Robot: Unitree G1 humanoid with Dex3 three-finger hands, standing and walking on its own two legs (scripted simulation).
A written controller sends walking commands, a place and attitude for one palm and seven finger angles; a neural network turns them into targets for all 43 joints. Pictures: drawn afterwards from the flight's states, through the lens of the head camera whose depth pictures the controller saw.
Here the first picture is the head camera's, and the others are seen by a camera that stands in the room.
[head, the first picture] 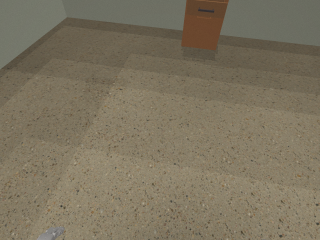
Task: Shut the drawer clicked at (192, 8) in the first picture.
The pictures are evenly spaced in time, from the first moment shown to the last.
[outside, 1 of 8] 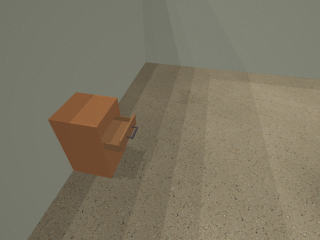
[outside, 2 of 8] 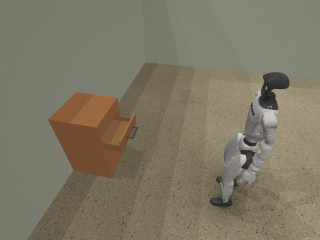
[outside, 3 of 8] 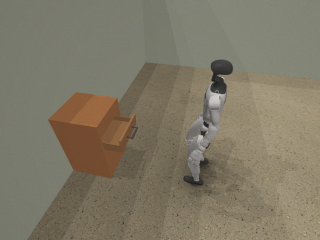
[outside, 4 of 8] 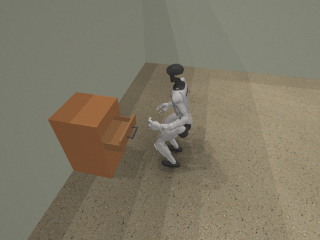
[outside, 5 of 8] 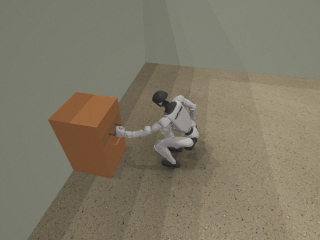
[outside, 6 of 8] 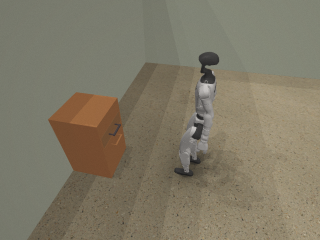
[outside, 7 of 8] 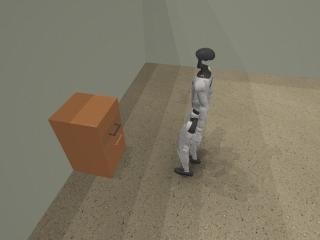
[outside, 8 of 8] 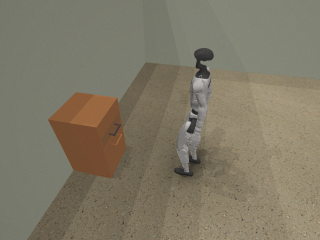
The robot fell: no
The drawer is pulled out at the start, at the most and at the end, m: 0.18 0.18 0.00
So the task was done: yes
